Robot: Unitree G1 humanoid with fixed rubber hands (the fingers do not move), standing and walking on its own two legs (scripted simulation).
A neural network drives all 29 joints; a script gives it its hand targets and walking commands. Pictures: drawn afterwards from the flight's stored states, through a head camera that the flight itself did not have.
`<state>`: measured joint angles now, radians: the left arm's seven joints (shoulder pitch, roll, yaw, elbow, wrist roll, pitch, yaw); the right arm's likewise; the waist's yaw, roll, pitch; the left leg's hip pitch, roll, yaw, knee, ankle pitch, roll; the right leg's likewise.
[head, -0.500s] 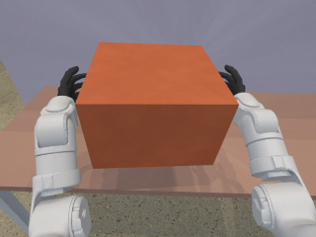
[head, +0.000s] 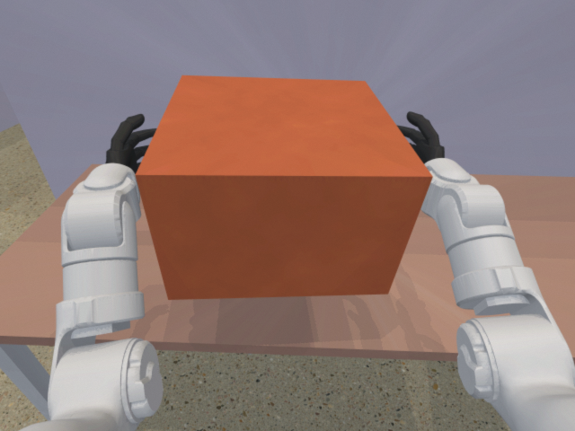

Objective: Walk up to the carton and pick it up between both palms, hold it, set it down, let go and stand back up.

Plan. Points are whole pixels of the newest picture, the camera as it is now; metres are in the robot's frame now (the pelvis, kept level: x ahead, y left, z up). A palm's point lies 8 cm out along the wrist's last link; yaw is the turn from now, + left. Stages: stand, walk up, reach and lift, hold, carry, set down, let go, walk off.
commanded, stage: hold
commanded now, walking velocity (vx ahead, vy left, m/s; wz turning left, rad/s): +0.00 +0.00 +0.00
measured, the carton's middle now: (278, 177) +0.42 +0.00 +0.21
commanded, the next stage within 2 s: none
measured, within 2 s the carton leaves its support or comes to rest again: neither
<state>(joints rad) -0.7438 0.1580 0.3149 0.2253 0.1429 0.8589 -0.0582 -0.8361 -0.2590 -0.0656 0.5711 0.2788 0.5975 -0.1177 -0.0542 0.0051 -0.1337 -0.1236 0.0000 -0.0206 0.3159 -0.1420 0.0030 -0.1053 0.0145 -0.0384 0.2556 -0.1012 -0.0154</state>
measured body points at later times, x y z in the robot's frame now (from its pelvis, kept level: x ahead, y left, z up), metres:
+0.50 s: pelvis +0.00 +0.00 +0.00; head -0.07 +0.01 +0.45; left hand +0.38 +0.20 +0.25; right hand +0.39 -0.19 +0.25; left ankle +0.02 +0.12 -0.75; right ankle +0.03 -0.11 -0.75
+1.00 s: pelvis +0.01 +0.00 +0.00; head -0.07 +0.01 +0.44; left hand +0.37 +0.20 +0.25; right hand +0.39 -0.19 +0.26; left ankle +0.02 +0.12 -0.75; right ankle +0.03 -0.11 -0.75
